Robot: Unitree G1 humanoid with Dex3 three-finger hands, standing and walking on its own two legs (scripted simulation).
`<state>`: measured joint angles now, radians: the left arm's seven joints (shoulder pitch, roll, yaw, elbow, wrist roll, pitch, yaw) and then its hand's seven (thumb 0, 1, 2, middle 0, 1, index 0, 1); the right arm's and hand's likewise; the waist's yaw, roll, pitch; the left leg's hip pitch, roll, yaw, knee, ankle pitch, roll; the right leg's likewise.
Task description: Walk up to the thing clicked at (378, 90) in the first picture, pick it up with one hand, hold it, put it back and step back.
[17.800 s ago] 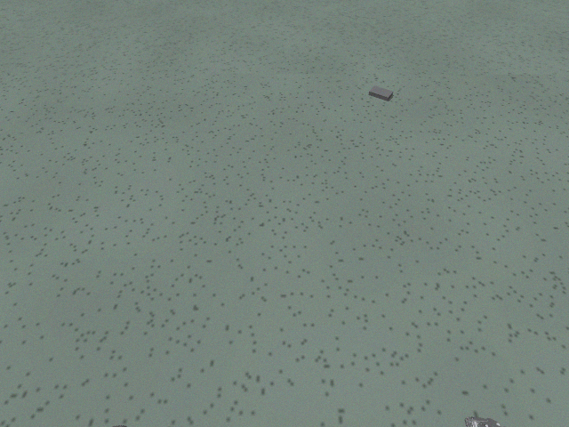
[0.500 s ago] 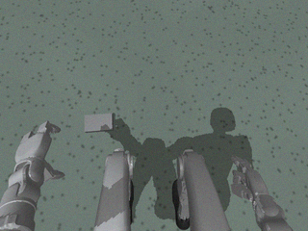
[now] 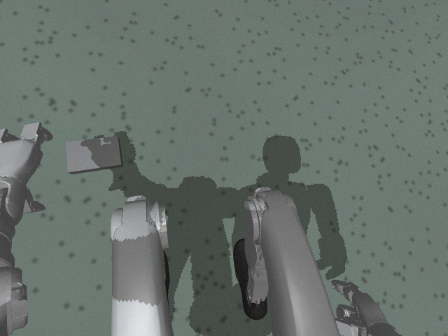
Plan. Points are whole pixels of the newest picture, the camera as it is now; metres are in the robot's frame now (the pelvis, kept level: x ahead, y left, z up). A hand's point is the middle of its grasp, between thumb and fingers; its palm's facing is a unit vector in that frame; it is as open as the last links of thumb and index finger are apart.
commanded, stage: rise first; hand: left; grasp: from above
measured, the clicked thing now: (95, 154) +0.48 +0.30 -0.36
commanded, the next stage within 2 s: none
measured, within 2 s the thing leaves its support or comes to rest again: neither
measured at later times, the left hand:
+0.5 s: hand (47, 168) +0.41 +0.35 -0.21, palm faces -0.43 -0.10 -0.90, open 14.1 cm
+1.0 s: hand (56, 165) +0.42 +0.34 -0.23, palm faces -0.44 -0.11 -0.89, open 14.1 cm
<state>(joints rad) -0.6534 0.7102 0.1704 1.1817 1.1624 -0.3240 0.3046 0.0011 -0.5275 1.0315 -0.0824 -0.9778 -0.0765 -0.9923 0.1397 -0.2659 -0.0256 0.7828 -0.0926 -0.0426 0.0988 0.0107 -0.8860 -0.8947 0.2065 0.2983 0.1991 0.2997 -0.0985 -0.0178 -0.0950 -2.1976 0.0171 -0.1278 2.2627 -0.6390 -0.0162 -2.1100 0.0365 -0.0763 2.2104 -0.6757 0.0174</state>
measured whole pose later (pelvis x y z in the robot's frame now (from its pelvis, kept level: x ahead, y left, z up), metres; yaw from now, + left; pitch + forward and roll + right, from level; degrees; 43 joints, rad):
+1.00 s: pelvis +0.01 +0.00 -0.05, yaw -3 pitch +32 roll -9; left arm -0.80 0.81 0.21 1.41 1.27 -0.31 0.45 0.00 -0.52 1.00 -0.10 -0.99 -0.10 -0.99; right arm 0.08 -0.26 0.06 0.78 -0.18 -0.05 0.14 0.01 -0.90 -0.90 0.21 0.30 0.20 0.30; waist -0.17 -0.06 -0.02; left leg -2.33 0.02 -0.17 2.45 -0.69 -0.02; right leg -2.23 0.06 -0.11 2.37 -0.71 0.03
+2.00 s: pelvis +0.01 +0.00 -0.06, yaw -4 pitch +31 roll -10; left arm -0.86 0.86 0.19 1.46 1.27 -0.28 0.45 0.00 -0.54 1.02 -0.10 -1.00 -0.09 -1.02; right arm 0.10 -0.27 0.11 0.77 -0.20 -0.08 0.16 0.01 -0.90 -0.90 0.21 0.30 0.20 0.30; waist -0.21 -0.06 0.01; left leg -2.35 0.02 -0.19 2.48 -0.69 -0.02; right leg -2.24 0.06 -0.12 2.38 -0.70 0.04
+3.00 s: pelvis +0.01 +0.00 -0.06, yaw -4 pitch +31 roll -10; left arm -0.91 0.85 0.11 1.50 1.27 -0.28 0.45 0.00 -0.54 1.01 -0.10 -1.02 -0.09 -1.03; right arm 0.10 -0.27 0.12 0.77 -0.19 -0.10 0.17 0.01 -0.90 -0.89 0.21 0.30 0.20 0.30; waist -0.22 -0.07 0.01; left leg -2.35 0.01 -0.19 2.47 -0.68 -0.02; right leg -2.24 0.06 -0.12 2.38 -0.69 0.04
